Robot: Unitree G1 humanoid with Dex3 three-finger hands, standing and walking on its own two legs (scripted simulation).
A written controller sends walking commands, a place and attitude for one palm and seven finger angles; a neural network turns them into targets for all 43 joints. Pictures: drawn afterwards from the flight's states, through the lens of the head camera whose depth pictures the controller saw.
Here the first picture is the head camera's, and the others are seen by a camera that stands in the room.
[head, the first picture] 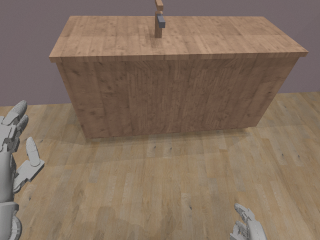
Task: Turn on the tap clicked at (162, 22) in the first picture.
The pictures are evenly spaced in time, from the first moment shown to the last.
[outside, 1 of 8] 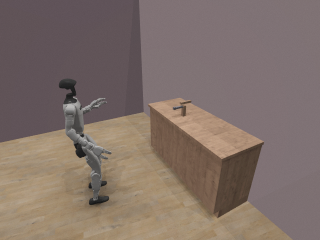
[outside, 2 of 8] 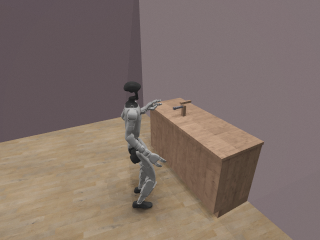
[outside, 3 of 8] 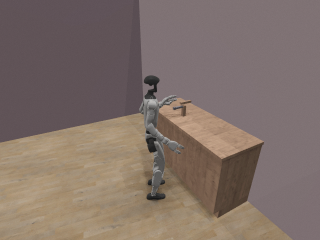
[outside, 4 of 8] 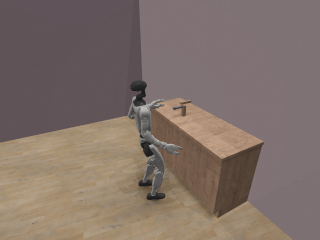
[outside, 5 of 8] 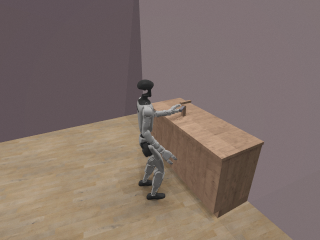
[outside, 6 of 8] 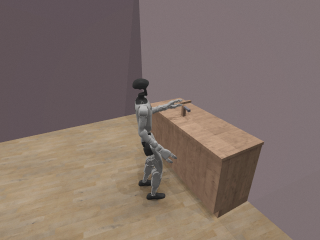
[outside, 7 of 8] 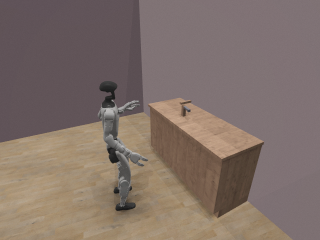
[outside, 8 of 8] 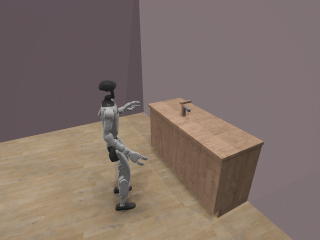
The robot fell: no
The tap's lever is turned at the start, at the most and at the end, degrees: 0 79 79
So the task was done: yes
